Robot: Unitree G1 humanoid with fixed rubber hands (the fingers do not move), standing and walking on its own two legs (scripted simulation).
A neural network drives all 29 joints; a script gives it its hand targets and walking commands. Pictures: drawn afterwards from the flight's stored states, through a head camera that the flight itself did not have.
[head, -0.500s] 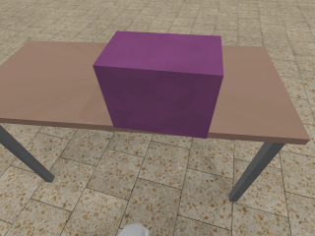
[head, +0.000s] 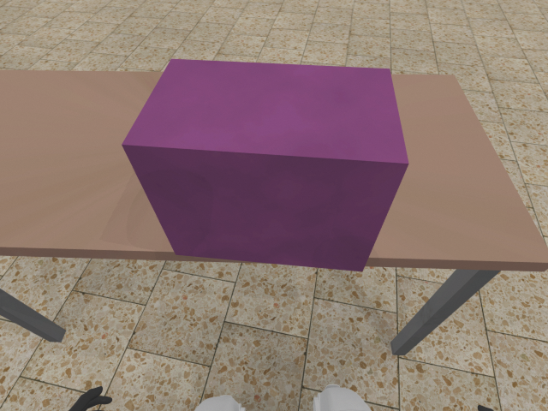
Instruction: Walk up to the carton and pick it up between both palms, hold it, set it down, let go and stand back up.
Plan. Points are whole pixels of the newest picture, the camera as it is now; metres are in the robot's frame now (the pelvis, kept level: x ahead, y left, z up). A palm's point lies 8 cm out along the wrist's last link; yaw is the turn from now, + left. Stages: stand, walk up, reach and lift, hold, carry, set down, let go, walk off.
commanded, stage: walk up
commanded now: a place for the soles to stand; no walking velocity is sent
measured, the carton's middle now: (272, 171) +0.44 +0.02 +0.10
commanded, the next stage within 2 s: reach and lift in 1.76 s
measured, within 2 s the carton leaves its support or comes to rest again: neither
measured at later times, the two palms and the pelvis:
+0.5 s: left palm out of the picture +0.08 +0.29 -0.08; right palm out of the picture +0.08 -0.29 -0.07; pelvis -0.01 +0.00 +0.04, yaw -1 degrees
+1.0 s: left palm out of the picture +0.10 +0.29 -0.06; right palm out of the picture +0.09 -0.29 -0.07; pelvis +0.03 +0.01 +0.06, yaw -1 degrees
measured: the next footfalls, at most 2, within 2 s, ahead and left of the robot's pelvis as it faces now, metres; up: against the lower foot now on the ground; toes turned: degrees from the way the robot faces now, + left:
none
